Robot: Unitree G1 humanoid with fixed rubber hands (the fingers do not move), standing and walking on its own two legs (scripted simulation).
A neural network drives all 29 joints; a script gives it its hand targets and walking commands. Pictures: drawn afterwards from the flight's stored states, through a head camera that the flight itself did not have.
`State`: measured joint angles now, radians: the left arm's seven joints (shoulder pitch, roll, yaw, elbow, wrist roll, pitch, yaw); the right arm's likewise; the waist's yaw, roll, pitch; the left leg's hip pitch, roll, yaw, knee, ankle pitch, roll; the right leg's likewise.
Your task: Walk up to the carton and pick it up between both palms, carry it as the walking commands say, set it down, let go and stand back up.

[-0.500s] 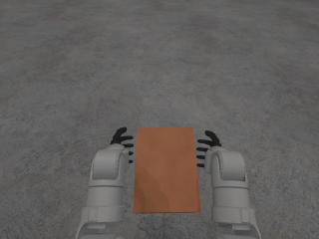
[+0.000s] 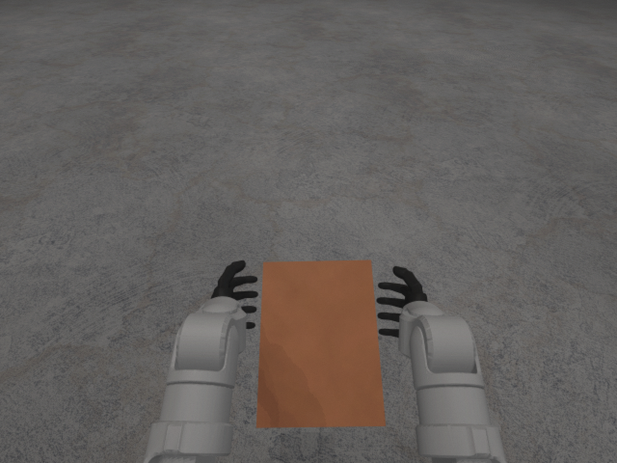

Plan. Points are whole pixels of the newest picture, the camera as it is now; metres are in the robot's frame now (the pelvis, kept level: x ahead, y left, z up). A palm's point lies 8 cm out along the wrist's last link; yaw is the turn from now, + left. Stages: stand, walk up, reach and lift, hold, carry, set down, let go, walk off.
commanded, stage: carry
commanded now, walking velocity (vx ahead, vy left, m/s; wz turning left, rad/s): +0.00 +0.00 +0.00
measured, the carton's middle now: (318, 346) +0.32 +0.00 -0.04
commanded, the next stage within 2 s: hold in 0.22 s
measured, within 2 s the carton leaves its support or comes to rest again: neither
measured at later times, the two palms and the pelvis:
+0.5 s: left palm (230, 301) +0.31 +0.12 +0.08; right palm (404, 301) +0.33 -0.12 +0.07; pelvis -0.01 +0.00 +0.00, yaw +3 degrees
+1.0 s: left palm (224, 277) +0.36 +0.13 +0.08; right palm (391, 274) +0.37 -0.11 +0.08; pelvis +0.07 +0.01 +0.02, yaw +3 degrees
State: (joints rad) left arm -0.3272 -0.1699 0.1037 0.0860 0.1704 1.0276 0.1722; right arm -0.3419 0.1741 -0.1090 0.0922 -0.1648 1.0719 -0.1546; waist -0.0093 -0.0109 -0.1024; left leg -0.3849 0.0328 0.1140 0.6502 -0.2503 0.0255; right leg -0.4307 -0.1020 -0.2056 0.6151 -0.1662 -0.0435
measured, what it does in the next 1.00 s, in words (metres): shifts its weight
